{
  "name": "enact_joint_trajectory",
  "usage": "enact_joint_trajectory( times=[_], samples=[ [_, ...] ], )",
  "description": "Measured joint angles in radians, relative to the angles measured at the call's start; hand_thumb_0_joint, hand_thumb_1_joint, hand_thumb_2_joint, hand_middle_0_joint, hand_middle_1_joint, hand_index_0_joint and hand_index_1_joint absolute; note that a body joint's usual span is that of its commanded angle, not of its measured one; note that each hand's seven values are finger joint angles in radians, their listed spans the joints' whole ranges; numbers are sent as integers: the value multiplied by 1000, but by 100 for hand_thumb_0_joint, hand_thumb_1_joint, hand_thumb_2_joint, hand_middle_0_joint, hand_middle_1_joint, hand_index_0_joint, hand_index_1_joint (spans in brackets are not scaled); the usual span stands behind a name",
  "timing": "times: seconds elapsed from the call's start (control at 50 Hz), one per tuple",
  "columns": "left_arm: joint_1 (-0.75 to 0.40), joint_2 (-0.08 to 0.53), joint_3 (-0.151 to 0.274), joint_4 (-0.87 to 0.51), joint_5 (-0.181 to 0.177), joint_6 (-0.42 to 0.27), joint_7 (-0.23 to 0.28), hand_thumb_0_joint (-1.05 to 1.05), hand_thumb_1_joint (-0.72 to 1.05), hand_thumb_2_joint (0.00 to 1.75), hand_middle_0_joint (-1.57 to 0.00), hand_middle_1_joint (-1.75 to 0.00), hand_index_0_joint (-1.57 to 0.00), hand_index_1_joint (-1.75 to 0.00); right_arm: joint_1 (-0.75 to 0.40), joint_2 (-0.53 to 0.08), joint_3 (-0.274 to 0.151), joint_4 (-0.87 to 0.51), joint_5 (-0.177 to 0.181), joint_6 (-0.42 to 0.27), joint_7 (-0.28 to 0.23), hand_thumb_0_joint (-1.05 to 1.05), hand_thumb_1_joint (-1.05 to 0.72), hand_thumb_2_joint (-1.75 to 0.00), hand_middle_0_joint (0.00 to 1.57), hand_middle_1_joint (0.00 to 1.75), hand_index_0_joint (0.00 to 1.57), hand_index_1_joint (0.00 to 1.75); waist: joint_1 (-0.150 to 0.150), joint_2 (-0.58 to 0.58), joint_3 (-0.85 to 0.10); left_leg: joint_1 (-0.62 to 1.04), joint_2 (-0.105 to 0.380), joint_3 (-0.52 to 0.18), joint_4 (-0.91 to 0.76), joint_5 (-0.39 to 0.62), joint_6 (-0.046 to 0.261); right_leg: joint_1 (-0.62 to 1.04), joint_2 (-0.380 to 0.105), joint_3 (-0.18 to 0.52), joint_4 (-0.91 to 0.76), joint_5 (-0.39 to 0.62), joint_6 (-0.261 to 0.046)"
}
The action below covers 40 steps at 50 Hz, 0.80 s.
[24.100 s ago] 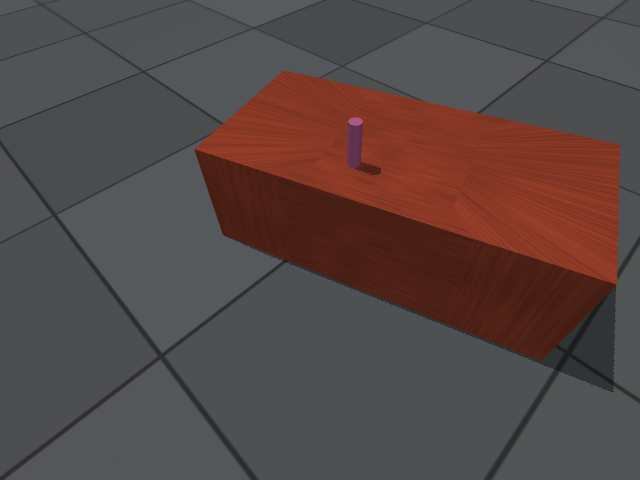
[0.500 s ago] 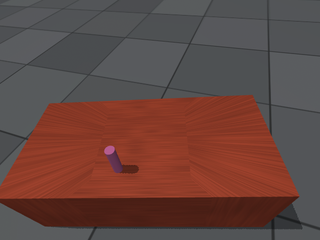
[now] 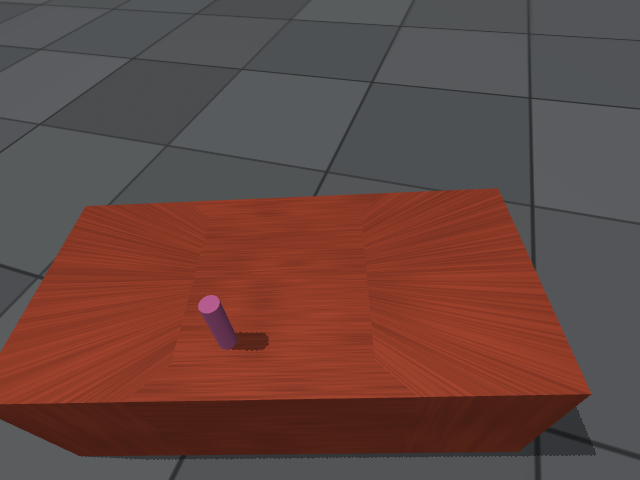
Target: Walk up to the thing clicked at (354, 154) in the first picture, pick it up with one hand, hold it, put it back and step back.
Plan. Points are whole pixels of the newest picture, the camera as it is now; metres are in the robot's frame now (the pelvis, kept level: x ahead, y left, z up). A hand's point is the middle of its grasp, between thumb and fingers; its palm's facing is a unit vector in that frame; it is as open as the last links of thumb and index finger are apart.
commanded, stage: stand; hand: left
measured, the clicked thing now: (219, 323) +0.47 +0.26 -0.25
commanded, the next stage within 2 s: none
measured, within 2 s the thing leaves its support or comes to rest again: neither
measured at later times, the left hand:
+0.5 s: hand out of the picture +0.08 +0.25 -0.15, palm faces -0.03 -0.93 -0.37, open 8.0 cm
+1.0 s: hand out of the picture +0.08 +0.25 -0.15, palm faces -0.04 -0.93 -0.36, open 7.4 cm
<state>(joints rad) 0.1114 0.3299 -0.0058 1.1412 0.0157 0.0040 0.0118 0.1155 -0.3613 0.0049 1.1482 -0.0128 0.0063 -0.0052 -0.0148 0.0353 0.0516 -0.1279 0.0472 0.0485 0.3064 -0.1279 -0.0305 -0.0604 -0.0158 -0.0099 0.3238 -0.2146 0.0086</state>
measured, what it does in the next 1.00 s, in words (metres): stands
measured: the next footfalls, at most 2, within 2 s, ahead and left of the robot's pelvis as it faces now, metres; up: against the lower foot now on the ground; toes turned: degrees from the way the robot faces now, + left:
none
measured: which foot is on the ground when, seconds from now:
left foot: down 0.00-1.00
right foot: down 0.00-1.00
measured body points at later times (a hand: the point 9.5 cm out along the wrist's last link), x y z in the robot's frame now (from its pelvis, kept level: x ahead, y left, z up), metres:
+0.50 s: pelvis +0.01 +0.00 +0.00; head +0.01 -0.02 +0.45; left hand +0.08 +0.30 -0.13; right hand +0.07 -0.30 -0.14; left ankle +0.03 +0.14 -0.75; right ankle -0.02 -0.12 -0.75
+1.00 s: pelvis +0.00 +0.00 +0.00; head +0.01 -0.01 +0.45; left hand +0.08 +0.30 -0.13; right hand +0.07 -0.31 -0.14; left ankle +0.03 +0.14 -0.75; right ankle -0.02 -0.12 -0.75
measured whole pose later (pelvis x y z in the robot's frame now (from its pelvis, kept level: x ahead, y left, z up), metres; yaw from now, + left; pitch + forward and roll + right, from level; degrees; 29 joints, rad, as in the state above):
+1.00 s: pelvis +0.00 +0.00 +0.00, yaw -1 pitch -3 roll +0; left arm 0.13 0.34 0.00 1.12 0.01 0.00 0.00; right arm 0.11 -0.35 0.00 1.14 -0.01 0.00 0.00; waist -0.01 0.02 0.05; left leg -0.12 0.06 0.06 0.31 -0.14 -0.04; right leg -0.05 -0.01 0.00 0.31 -0.21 0.00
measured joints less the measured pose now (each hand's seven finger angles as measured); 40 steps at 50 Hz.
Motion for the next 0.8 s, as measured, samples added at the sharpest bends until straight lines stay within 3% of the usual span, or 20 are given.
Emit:
enact_joint_trajectory(
  times=[0.14,0.3,0.46,0.6,0.8],
  samples=[
    [-1,2,2,-3,-1,-1,-2,0,-30,30,-15,-19,-15,-20,-1,0,0,-1,1,-2,1,0,-91,-90,20,30,20,30,0,-1,-1,4,2,1,-4,-2,-2,3,2,1,-3,-2,-1],
    [-1,2,4,-6,-1,-1,-4,0,24,71,-20,-27,-19,-28,-4,3,-2,-1,1,-2,3,0,-91,-90,20,30,20,30,1,-3,-1,5,3,1,-6,-3,-4,2,3,1,-2,-5,-4],
    [3,2,5,-9,-2,-2,-5,1,71,86,-21,-29,-20,-30,-4,4,-2,-3,1,-3,3,0,-91,-90,20,30,20,30,2,-5,-2,8,7,3,-5,-7,-6,6,7,4,-5,-5,-6],
    [4,4,6,-14,-4,-2,-6,1,86,89,-21,-30,-20,-30,-4,5,-3,-5,1,-5,4,0,-91,-90,20,30,20,30,2,-9,-3,12,8,4,-5,-8,-7,10,8,4,-6,-5,-7],
    [10,7,6,-19,-3,-3,-7,1,90,89,-21,-30,-21,-30,-4,4,-5,-7,1,-4,6,1,-91,-90,20,30,20,30,2,-12,-4,10,11,5,-1,-9,-7,9,11,6,-9,-2,-8]
  ],
)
